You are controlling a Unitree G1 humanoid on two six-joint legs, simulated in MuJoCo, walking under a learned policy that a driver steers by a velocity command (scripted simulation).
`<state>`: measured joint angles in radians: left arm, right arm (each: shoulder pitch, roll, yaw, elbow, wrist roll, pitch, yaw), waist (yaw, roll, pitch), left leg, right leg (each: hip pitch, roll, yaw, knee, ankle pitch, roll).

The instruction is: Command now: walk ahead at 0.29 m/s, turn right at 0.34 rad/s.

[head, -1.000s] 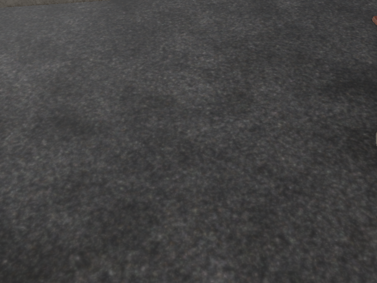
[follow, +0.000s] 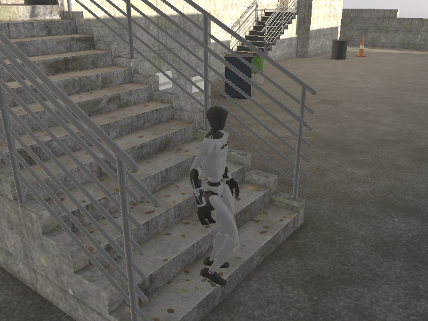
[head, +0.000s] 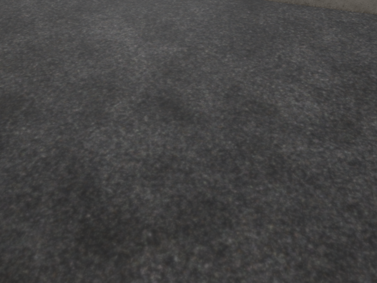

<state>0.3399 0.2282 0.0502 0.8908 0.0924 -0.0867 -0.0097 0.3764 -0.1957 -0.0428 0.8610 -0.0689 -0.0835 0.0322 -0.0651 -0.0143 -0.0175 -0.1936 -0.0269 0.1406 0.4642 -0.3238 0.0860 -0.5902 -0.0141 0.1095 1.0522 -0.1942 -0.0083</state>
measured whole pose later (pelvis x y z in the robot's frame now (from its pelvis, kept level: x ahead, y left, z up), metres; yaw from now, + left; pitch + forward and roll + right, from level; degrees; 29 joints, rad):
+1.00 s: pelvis +0.27 -0.14 -0.18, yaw -21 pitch +1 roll -1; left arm 0.19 0.21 0.05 0.83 0.01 0.03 0.05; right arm 0.16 -0.19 -0.06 0.70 0.00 0.05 -0.02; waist 0.02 -0.02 0.01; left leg -0.42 -0.02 -0.06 0.64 -0.23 0.00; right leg -0.31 0.01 0.04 0.65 -0.37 0.02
